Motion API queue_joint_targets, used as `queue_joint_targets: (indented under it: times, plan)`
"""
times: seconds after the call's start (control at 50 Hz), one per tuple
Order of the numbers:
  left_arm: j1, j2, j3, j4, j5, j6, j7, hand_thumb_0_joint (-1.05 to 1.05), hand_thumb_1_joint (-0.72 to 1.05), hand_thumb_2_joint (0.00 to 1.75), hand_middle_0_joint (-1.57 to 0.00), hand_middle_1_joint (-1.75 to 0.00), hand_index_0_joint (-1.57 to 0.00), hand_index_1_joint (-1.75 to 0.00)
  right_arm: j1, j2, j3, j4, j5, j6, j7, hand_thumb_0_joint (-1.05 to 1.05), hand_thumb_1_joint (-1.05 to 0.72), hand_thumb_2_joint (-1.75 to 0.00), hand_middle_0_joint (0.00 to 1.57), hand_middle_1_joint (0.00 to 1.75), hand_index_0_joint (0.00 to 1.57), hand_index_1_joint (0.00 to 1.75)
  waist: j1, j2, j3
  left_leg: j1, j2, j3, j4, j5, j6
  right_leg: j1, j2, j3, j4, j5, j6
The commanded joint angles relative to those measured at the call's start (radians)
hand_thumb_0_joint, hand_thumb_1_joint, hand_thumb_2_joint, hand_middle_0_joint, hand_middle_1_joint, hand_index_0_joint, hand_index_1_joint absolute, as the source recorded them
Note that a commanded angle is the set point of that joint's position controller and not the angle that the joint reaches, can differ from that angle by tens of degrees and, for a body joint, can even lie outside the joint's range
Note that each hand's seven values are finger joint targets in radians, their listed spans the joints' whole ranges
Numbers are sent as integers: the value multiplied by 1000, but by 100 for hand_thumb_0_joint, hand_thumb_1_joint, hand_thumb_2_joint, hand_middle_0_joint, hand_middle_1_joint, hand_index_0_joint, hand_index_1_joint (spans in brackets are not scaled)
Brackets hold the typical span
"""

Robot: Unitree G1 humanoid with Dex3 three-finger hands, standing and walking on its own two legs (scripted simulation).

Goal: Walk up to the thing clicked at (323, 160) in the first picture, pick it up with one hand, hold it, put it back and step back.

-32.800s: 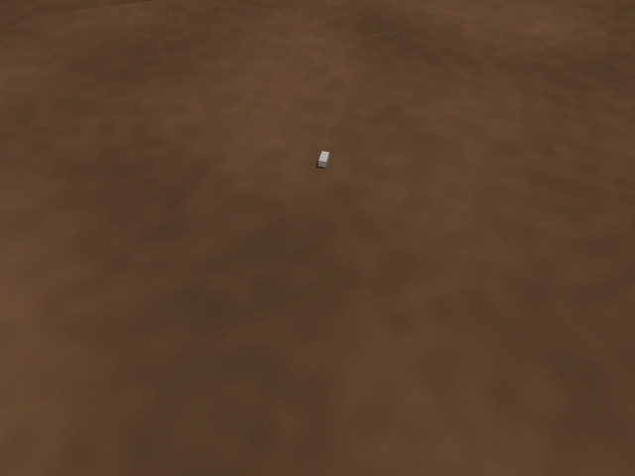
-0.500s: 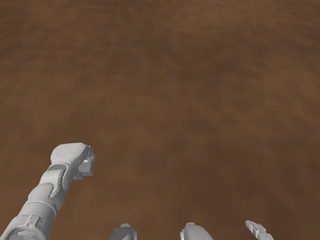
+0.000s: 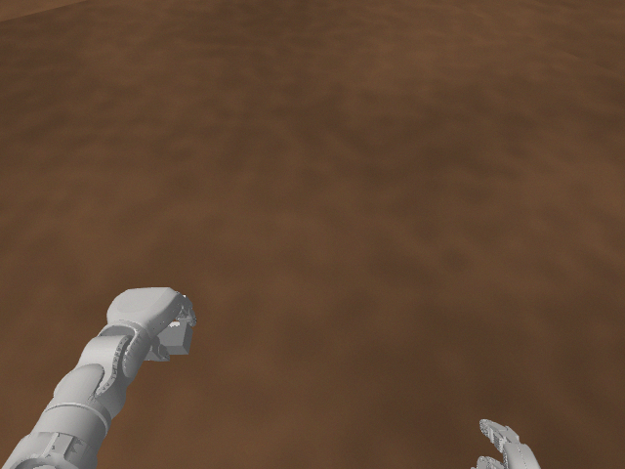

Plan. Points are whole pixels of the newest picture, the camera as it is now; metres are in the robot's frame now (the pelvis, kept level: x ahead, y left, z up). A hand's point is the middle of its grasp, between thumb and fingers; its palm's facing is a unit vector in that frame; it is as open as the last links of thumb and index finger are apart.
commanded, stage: hold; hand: left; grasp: from above
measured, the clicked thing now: (162, 338) +0.32 +0.23 -0.08
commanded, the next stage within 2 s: crouch in 1.52 s
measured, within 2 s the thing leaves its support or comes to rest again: neither
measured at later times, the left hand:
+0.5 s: hand (156, 347) +0.28 +0.21 -0.03, palm faces -0.46 -0.02 -0.89, open 6.8 cm
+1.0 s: hand (153, 346) +0.28 +0.21 -0.01, palm faces -0.45 -0.02 -0.89, open 6.7 cm
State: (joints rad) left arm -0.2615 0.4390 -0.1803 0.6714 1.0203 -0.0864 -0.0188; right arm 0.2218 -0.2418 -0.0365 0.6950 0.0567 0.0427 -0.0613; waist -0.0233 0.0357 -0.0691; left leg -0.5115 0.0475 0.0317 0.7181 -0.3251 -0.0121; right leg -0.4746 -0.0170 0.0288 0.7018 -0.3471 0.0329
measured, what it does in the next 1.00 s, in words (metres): stands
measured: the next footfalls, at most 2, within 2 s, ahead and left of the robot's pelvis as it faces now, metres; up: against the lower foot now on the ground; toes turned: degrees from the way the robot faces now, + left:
none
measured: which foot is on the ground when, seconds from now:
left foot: down 0.00-1.00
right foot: down 0.00-1.00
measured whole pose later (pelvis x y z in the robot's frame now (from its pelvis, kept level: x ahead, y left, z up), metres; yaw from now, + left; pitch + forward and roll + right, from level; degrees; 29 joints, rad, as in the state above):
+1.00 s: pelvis -0.01 -0.01 +0.02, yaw +0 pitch +2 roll +0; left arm -0.20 0.44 -0.20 0.53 0.99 -0.07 -0.09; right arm 0.17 -0.25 -0.02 0.66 0.07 0.07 -0.08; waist 0.00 0.05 -0.01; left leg -0.34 0.04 0.04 0.55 -0.24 -0.02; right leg -0.32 -0.02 0.03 0.57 -0.28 0.02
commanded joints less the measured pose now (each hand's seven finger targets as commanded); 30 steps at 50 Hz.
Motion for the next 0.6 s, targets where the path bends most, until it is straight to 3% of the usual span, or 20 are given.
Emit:
queue_joint_targets:
  times: [0.0, 0.04, 0.08, 0.22, 0.34, 0.44, 0.58]
  plan:
    - [-272, 196, 98, -188, -3, -6, 28, 0, 78, 25, -112, -23, -115, -20, -40, -142, -50, -120, -3, -32, -10, 0, -90, -90, 20, 30, 20, 30, 0, -6, -264, 222, -48, -7, -90, 277, 14, 67, 54, -20, -99, 254, -36]
    - [-279, 214, 113, -221, -8, -7, 26, 0, 79, 27, -113, -24, -116, -22, -40, -145, -52, -118, -3, -29, -12, 0, -90, -90, 20, 30, 20, 30, 8, 1, -283, 243, -48, -3, -93, 307, 15, 84, 54, -21, -101, 277, -36]
    - [-287, 199, 100, -227, -14, -6, 21, 0, 79, 26, -113, -25, -116, -22, -47, -142, -49, -122, -4, -27, -12, 0, -90, -90, 20, 30, 20, 30, 4, -4, -265, 236, -51, -2, -94, 299, 18, 83, 50, -18, -112, 282, -31]
    - [-249, 200, 103, -230, -8, 0, 11, 0, 79, 24, -112, -24, -115, -21, -74, -140, -45, -139, 0, -22, -14, 0, -90, -90, 20, 30, 20, 30, 17, -10, -233, 234, -58, 3, -121, 255, 19, 91, 47, -15, -136, 239, -32]
    - [-237, 200, 107, -252, -24, 0, 0, 0, 80, 22, -113, -23, -117, -19, -101, -137, -40, -155, 3, -21, -17, 0, -90, -90, 20, 30, 20, 30, 23, -22, -198, 243, -56, 3, -154, 198, 20, 94, 49, -18, -166, 173, -35]
    - [-256, 208, 113, -303, -25, -2, -4, 0, 78, 18, -110, -23, -114, -19, -101, -137, -38, -153, 3, -21, -21, 0, -91, -90, 20, 30, 20, 30, 19, -22, -231, 269, -59, 9, -155, 218, 24, 116, 44, -12, -173, 202, -28]
    - [-256, 206, 107, -323, -28, 1, -2, 0, 80, 17, -111, -23, -116, -18, -126, -134, -33, -159, 7, -21, -24, 0, -91, -90, 20, 30, 20, 30, 24, -11, -207, 287, -60, 13, -187, 187, 23, 123, 43, -11, -200, 165, -30]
